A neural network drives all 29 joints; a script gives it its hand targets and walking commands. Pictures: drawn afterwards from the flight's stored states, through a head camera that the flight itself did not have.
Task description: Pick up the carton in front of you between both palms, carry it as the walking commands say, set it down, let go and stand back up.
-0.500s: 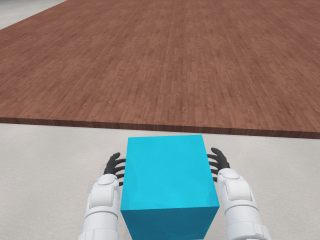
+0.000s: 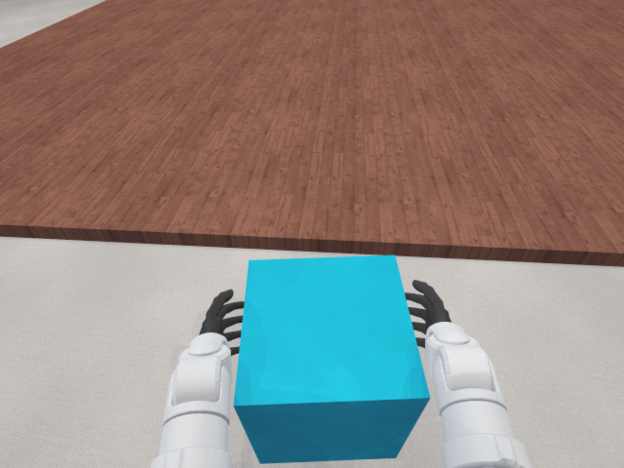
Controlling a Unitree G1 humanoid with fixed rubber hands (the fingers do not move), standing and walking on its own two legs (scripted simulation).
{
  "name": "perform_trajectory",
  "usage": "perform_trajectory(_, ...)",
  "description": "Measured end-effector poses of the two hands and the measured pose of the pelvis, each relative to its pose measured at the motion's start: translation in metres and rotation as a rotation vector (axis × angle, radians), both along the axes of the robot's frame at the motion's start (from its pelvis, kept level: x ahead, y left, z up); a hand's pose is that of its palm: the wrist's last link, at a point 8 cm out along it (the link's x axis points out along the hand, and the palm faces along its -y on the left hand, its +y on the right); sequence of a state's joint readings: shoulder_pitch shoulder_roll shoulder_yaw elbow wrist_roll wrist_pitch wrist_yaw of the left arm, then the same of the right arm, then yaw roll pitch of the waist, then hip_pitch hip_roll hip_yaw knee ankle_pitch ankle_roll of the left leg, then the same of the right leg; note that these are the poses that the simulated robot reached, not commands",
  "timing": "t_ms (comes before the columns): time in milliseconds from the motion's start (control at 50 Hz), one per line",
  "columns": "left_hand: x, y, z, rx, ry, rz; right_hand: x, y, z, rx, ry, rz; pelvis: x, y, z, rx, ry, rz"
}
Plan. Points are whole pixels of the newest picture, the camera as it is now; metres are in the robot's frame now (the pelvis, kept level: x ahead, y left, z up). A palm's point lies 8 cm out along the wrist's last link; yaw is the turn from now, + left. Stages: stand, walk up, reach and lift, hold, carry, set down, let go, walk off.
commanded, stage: reach and lift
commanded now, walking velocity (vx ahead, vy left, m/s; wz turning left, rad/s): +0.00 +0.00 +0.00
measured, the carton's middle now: (325, 363) +0.30 +0.00 -0.05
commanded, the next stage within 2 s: hold in 0.36 s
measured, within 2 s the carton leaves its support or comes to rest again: neither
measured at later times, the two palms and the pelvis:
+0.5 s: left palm (211, 339) +0.29 +0.15 +0.05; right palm (442, 327) +0.29 -0.15 +0.05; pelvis +0.00 +0.00 +0.00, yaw +0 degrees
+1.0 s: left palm (215, 320) +0.30 +0.14 +0.07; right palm (446, 310) +0.31 -0.16 +0.06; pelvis +0.01 -0.01 -0.01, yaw -1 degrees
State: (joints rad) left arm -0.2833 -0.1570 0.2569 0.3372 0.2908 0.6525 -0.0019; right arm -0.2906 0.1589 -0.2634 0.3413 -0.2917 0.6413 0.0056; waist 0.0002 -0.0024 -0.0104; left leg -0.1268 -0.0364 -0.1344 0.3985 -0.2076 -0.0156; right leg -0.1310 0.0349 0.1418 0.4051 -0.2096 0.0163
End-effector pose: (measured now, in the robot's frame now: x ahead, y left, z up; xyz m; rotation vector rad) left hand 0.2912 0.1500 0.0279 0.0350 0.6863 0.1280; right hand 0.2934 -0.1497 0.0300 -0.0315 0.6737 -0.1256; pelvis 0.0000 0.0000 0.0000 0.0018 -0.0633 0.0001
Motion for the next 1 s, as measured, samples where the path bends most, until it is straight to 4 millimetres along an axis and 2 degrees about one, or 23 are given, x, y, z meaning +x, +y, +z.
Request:
perform_trajectory(300,-0.001,-0.001,0.006,0.008,0.001,-0.005,-0.001,-0.001,0.007,-0.009,0.001,0.008,0.007,-0.001,0.002,0.0,-0.018,0.001)
perform_trajectory(540,-0.006,-0.001,0.024,0.003,-0.034,-0.001,-0.006,-0.001,0.025,-0.002,-0.034,0.0,0.002,-0.001,0.003,0.0,-0.044,0.003)
perform_trajectory(800,-0.01,-0.001,0.023,-0.005,-0.015,0.004,-0.01,-0.001,0.023,0.006,-0.015,-0.007,-0.008,-0.001,0.001,0.0,-0.061,0.001)
perform_trajectory(900,-0.004,-0.001,0.027,-0.004,-0.036,0.008,-0.005,-0.002,0.026,0.01,-0.036,-0.007,-0.003,-0.001,-0.001,0.002,0.013,-0.005)
perform_trajectory(1000,0.011,-0.007,0.038,-0.015,-0.087,0.025,0.012,-0.007,0.035,0.033,-0.086,-0.019,0.011,-0.008,-0.009,0.0,0.066,-0.01)
